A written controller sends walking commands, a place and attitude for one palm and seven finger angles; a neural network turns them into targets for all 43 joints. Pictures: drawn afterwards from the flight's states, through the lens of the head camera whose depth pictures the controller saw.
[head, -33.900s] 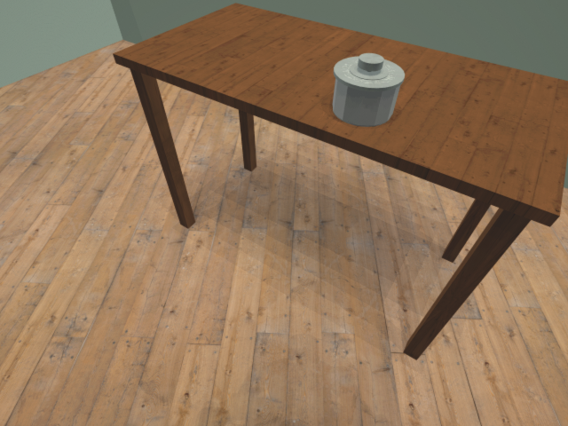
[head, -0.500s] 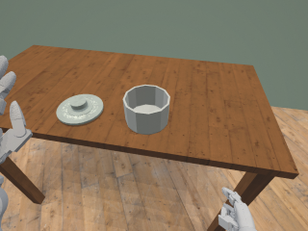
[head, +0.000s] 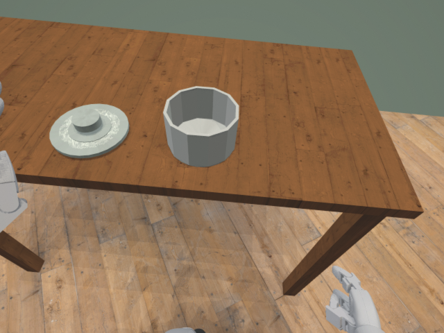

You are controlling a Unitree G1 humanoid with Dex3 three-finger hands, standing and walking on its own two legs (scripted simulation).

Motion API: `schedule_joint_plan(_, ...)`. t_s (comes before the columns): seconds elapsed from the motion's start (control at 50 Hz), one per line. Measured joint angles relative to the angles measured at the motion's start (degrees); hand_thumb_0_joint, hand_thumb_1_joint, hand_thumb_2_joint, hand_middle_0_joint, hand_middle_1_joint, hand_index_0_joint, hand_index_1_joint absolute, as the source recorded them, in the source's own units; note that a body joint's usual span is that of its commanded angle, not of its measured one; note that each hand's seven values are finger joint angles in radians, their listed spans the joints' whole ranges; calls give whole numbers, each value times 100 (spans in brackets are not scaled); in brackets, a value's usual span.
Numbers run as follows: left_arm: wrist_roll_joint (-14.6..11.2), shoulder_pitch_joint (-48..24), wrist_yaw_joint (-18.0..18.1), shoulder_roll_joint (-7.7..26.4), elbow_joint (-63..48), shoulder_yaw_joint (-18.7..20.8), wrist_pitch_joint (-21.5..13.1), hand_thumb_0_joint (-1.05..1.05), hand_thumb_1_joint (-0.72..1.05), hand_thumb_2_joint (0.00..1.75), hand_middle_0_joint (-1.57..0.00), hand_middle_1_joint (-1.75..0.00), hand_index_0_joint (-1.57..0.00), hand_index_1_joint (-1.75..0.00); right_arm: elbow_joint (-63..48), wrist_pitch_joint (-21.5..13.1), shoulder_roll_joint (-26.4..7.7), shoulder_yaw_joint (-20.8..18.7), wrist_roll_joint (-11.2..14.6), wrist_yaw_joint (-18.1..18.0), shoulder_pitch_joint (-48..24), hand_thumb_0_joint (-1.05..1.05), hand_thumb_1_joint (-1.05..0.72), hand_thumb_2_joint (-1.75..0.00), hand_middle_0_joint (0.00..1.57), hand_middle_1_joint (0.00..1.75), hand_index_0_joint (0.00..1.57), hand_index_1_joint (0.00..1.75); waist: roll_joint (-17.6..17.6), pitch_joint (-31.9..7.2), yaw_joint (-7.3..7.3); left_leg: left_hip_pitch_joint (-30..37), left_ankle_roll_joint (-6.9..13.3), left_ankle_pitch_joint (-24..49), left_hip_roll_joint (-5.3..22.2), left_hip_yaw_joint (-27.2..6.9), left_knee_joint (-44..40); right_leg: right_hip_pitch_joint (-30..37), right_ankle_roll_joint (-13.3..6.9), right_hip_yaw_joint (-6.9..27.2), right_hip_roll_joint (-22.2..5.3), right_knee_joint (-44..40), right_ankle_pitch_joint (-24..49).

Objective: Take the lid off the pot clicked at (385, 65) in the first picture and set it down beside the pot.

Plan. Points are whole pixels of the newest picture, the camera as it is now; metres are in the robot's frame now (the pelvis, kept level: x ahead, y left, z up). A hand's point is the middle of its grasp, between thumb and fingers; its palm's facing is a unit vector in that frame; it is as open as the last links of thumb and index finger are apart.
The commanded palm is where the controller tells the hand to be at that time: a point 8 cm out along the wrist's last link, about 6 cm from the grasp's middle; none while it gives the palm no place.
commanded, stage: step back with the hand held close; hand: left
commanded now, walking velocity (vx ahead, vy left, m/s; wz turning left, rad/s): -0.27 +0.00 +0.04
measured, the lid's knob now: (86, 120) +0.48 +0.32 +0.08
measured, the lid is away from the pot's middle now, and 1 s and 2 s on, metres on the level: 0.24 0.24 0.24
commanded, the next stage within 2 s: stop stepping back and stand still in 0.94 s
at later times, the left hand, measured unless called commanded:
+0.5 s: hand out of the picture +0.15 +0.25 +0.24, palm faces +0.46 -0.82 -0.33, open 7.4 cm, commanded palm +0.07 +0.30 +0.26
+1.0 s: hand out of the picture +0.05 +0.25 +0.25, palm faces +0.40 -0.85 -0.35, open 7.4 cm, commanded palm -0.03 +0.31 +0.26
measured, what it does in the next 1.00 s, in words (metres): walks backwards: left foot, then right foot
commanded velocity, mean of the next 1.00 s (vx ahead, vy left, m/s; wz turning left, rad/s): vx -0.35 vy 0.00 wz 0.05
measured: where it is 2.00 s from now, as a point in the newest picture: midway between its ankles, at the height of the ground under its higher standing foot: outside the picture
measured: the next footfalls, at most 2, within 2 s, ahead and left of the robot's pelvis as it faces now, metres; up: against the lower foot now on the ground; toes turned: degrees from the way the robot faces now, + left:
left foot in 0.42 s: +0.04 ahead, +0.09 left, +0.00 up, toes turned +1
right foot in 0.76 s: -0.16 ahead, -0.13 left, +0.00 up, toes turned -3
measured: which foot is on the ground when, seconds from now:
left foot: down 0.00-0.28, up 0.30-0.40, down 0.42-0.80, up 0.82-0.94, down 0.96-1.00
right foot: down 0.00-0.44, up 0.46-0.74, down 0.76-1.00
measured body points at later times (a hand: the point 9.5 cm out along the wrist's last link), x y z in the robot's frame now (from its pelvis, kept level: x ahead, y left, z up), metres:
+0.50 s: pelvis -0.06 +0.01 -0.01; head -0.05 +0.05 +0.44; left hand +0.12 +0.30 +0.25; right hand +0.10 -0.23 -0.08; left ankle +0.00 +0.09 -0.74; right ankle -0.03 -0.15 -0.72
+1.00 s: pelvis -0.17 +0.03 -0.01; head -0.16 +0.06 +0.44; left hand +0.02 +0.30 +0.27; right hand -0.02 -0.23 -0.08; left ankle -0.16 +0.12 -0.74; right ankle -0.20 -0.12 -0.73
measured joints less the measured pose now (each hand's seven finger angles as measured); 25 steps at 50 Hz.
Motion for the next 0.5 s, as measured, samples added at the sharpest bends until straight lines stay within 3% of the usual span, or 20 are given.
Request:
schedule_joint_plan(0.08,8,380,54,219,-525,183,-57,1,89,90,-22,-30,-21,-30,-75,-86,49,4,-3,20,87,1,-90,-90,20,30,20,30,-75,48,30,-230,9,33,13,-10,135,-263,-50,-69,3,232,-38)
schedule_joint_plan(0.18,36,273,154,318,-754,403,-223,1,89,90,-22,-30,-21,-30,-2,-235,91,6,-15,-14,146,1,-90,-90,20,30,20,30,62,-14,103,-403,-6,69,22,-95,315,-432,-161,-192,15,480,-111)
schedule_joint_plan(0.26,21,-116,249,167,-411,418,-293,1,89,90,-22,-30,-21,-30,134,-238,140,11,5,-31,180,1,-90,-90,20,30,20,30,291,-185,99,-485,-117,-79,85,-185,470,-380,-99,-306,64,391,-4)
schedule_joint_plan(0.32,48,-408,322,-33,-82,275,-291,1,89,90,-22,-30,-21,-30,261,-187,131,13,20,-25,234,1,-90,-90,20,30,20,30,359,-333,90,-654,-349,-883,93,-261,1054,-375,-37,-334,66,384,64)
schedule_joint_plan(0.36,74,-517,340,-196,82,130,-258,1,89,90,-22,-30,-21,-30,374,-125,101,10,21,-11,281,1,-90,-90,20,30,20,30,328,-462,65,-577,-397,-1087,96,-337,1549,-409,35,-289,46,447,68)
schedule_joint_plan(0.42,94,-680,304,-349,216,-84,-182,1,89,90,-22,-30,-21,-30,402,-95,33,8,33,-46,387,1,-90,-90,20,30,20,30,253,-625,-105,-201,-287,-1040,196,-450,1243,-593,127,-344,-1,609,12)
schedule_joint_plan(0.5,91,-666,296,-359,212,-18,-180,1,89,90,-21,-30,-21,-30,287,-184,103,33,-46,-88,243,1,-90,-90,20,30,20,30,-74,-293,-110,-273,-109,-702,119,-203,957,-981,-108,-181,-26,1204,-335)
